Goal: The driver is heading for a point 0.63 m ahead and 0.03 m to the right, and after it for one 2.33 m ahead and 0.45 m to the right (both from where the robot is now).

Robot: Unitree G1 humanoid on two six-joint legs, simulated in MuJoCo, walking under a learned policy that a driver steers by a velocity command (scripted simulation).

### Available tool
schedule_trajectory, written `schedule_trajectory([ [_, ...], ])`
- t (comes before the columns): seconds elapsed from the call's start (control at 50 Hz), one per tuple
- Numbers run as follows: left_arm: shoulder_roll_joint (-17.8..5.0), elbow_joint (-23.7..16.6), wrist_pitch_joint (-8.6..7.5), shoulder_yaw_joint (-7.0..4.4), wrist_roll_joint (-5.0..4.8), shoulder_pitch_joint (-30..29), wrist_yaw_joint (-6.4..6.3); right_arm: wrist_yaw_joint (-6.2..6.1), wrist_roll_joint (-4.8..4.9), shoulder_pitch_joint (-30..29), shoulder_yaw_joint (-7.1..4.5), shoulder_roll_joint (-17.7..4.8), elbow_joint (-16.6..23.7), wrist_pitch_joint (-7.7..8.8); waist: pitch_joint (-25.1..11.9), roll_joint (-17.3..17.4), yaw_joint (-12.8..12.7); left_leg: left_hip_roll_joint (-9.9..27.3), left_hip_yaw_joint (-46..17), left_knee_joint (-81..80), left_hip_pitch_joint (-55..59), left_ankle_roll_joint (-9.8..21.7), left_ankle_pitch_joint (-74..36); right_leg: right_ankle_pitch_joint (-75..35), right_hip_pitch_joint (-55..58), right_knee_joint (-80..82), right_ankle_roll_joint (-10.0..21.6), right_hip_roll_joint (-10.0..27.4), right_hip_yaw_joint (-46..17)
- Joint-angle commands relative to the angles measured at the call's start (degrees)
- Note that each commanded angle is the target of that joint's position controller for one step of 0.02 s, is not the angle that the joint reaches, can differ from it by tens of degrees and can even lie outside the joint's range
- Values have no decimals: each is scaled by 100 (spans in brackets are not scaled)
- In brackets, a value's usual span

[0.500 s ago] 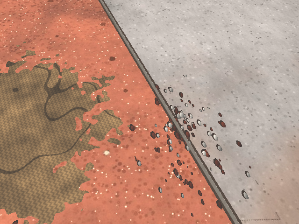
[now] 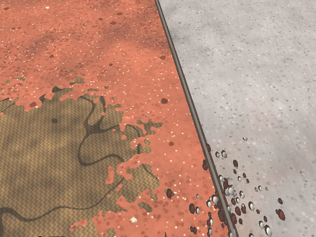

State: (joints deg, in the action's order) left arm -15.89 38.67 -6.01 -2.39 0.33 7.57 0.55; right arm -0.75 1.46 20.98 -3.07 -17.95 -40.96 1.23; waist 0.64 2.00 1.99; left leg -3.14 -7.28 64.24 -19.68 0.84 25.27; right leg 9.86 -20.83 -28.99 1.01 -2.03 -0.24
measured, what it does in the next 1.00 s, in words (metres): walks ahead: left foot, then right foot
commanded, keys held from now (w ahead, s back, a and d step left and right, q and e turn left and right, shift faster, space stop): w+q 0.14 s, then w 0.16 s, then w+e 0.52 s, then e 0.18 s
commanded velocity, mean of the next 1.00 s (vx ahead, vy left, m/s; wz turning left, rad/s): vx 0.47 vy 0.00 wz -0.07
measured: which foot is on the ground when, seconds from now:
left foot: up 0.00-0.38, down 0.40-0.92, up 0.94-1.00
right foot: down 0.00-0.40, up 0.42-0.92, down 0.94-1.00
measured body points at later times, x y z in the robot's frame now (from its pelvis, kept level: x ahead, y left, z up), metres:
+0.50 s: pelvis +0.26 +0.07 +0.00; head +0.29 +0.09 +0.45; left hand +0.22 +0.35 -0.14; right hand +0.50 -0.14 -0.08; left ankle +0.31 +0.18 -0.73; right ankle +0.13 -0.11 -0.65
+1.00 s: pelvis +0.51 +0.04 -0.01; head +0.56 +0.02 +0.43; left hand +0.73 +0.28 -0.10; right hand +0.55 -0.25 -0.14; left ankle +0.36 +0.20 -0.65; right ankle +0.61 -0.04 -0.73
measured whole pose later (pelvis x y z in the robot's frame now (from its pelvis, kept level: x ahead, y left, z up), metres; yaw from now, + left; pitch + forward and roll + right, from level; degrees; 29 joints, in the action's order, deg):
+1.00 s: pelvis +0.51 +0.04 -0.01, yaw -9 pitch +2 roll +2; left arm -17.4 39.9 -1.8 -3.8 -0.1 5.7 2.4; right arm -0.9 0.3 14.2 -3.9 -16.6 -45.6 2.9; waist 5.2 -0.9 1.4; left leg 1.9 3.3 63.1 -12.8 -3.5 33.4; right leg 8.6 -29.1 -36.3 5.7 -2.0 1.3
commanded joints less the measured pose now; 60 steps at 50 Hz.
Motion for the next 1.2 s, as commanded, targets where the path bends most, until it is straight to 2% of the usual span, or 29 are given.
schedule_trajectory([
  [0.02, -609, -70, 15, -199, 46, 631, -50, 28, -31, -418, -200, -639, 659, 77, -67, -753, -418, 772, -71, 464, -2085, -109, -634, 98, 1839, 1503, 846, 1719, -1902],
  [0.06, -575, 31, -22, -209, 15, 609, -52, 69, 20, -390, -161, -408, 683, 24, -6, -873, -340, 867, 92, 262, -1946, -132, -760, -283, 1575, 1743, 892, 1588, -1349],
  [0.12, -783, 217, -58, -289, -13, 663, -53, 93, -30, -701, -105, -240, 848, -13, 123, -696, -336, 966, 145, -281, -2210, -219, -1120, -901, 1550, 1968, 1045, 1694, -836],
  [0.22, -952, 485, -1, -300, -52, 825, -33, 214, -42, -1385, 8, -32, 966, 121, 217, -509, -546, 830, 399, -1947, -1823, -129, -2387, -1464, 1616, 2043, 946, 1482, 34],
  [0.28, -1098, 708, 65, -321, -156, 1154, -19, 306, -23, -1940, 42, -16, 1144, 179, 380, -488, -695, 702, 634, -2671, -1636, -8, -2475, -1488, 1892, 2026, 906, 1608, 162],
  [0.34, -1219, 937, 182, -336, -260, 1371, -11, 356, -53, -2147, -3, -152, 1292, 211, 413, -600, -560, 559, 791, -3148, -1386, 232, -1822, -2381, 2371, 1666, 844, 1830, 35],
  [0.38, -1325, 1000, 253, -327, -289, 1261, -33, 324, -100, -1243, -178, -466, 1064, 238, -163, -684, 89, 244, 1026, -3635, 125, 475, -1891, -3993, 2272, 536, 663, 1647, 200],
  [0.4, -1204, 993, 237, -262, -250, 1283, -49, 252, -121, -367, -337, -782, 795, 220, -736, -618, 512, 322, 914, -3593, 1621, 620, -2197, -3788, 1587, -533, 476, 1378, 344],
  [0.42, -715, 773, 172, -87, -82, 1375, -30, 134, -246, 551, -473, -1322, 661, 168, -1685, 261, 739, 1764, -781, -3405, 3689, 1100, -2262, -1530, -156, -2572, 168, 880, 514],
  [0.44, -327, 774, 74, 50, -98, 1877, 5, 125, -251, 516, -435, -1416, 707, 161, -2503, 1263, 399, 2816, -3065, -4152, 4398, 1715, -1571, 2433, -1427, -4028, -26, 100, -237],
  [0.46, -986, 804, 54, -150, -276, 1409, 20, 144, -225, 355, -303, -884, 697, 194, -1915, 591, 588, 2617, -2669, -4376, 3842, 1480, -1248, 2290, -1899, -4502, -14, 359, -741],
  [0.48, -1021, 645, 49, -187, -345, 1043, 24, 157, -167, 40, -237, -717, 629, 229, -1041, 567, 429, 2392, -1706, -4530, 3078, 1277, -1494, 1799, -2145, -4395, 10, 597, -563],
  [0.5, -901, 651, 67, -179, -277, 889, -14, 179, -152, -301, -192, -533, 580, 265, -662, 320, 226, 2111, -1155, -4729, 2412, 1138, -1718, 1332, -2004, -4120, -16, 804, -473],
  [0.54, -737, 761, 218, -209, -214, 1134, -38, 211, -198, -726, -147, -271, 532, 380, -310, 510, -142, 1815, -384, -5211, 1491, 1032, -2032, 688, -1414, -3846, -95, 1028, -523],
  [0.62, -424, 704, 425, -193, -211, 1000, -73, 164, -258, -868, -218, -288, 254, 552, 74, 261, -313, 1787, 475, -5686, 1068, 1069, -2696, 38, -1574, -3467, -240, 1035, -626],
  [0.7, -310, 503, 380, -149, -162, 418, 33, 65, -254, -758, -278, -449, 39, 527, 283, 131, -166, 1659, 1206, -5788, 1299, 937, -2851, -1092, -1714, -2102, -229, 955, -508],
  [0.78, -238, 178, 366, -75, -141, -356, 184, 1, -158, -442, -361, -674, -193, 428, 550, -37, 126, 1867, 1569, -5780, 1787, 882, -2902, -1279, -1788, -1172, -60, 893, -126],
  [0.82, -289, 10, 371, -81, -143, -589, 248, -5, -87, -329, -399, -746, -300, 344, 605, -29, 174, 1981, 1674, -5581, 2233, 815, -3118, -960, -1921, -918, 81, 852, 2],
  [0.86, -397, -115, 370, -141, -94, -556, 309, -49, -56, -480, -433, -874, -302, 226, 508, 90, 15, 1970, 1861, -4918, 2441, 667, -4924, -494, -1603, -718, 233, 580, 325],
  [0.9, -694, 6, 379, -317, -86, 301, 317, -116, -2, -639, -457, -999, -236, 105, -151, 258, -466, 1800, 1964, -3492, 2423, 449, -6713, -206, -426, -644, 442, 64, 667],
  [0.92, -1003, 207, 380, -492, -85, 1130, 247, -127, 43, -726, -413, -921, -193, 89, -617, 106, -909, 1521, 2070, -2283, 1948, 197, -6331, -865, 823, -167, 631, -168, 618],
  [0.94, -1532, 268, 438, -640, -91, 1555, 95, -112, -131, -476, -292, -594, -88, 154, -1098, -840, -932, 1085, 2058, -510, 542, -217, -3380, -2903, 2400, -146, 977, 626, -606],
  [0.96, -2046, 12, 409, -651, 33, 1166, 69, -29, -333, 260, -73, 18, 101, 263, -2014, -1875, -194, -83, 1219, 1572, -1473, -608, 1545, -4201, 4032, -49, 2353, 2217, -3577],
  [0.98, -1647, -151, 397, -580, -5, 1281, 127, 29, -160, -157, -165, -569, -8, 357, -2731, -759, -743, 108, 128, 1956, -1610, -512, 1477, -3814, 4046, 348, 2416, 2271, -3748],
  [1.0, -1384, -170, 359, -508, -54, 960, 145, 26, 7, -653, -194, -655, 166, 380, -1920, -554, -683, 340, 151, 1704, -1939, -382, 967, -3504, 3428, 465, 2151, 2028, -2942],
  [1.02, -1132, -158, 356, -456, -165, 651, 125, -50, -68, -834, -185, -592, 152, 371, -1186, -171, -490, 577, 245, 1209, -2019, -364, 481, -3119, 2607, 578, 1825, 1672, -2384],
  [1.04, -962, -202, 384, -408, -184, 390, 80, -122, -173, -902, -217, -640, 132, 316, -810, -193, -336, 713, 262, 839, -1821, -391, 163, -2986, 1889, 712, 1655, 1491, -2086],
  [1.1, -985, -319, 429, -411, 0, 162, 3, -157, -218, -629, -232, -543, 119, 116, -740, -473, -9, 656, 288, 353, -1061, -497, -220, -3429, 798, 958, 1597, 1236, -1719],
  [1.2, -1137, -283, 570, -448, -100, 253, -185, -207, -233, -997, -176, -411, 229, 4, -931, -635, -101, 472, 202, -786, -1200, -723, -909, -2819, 795, 831, 1354, 1010, -1706],
])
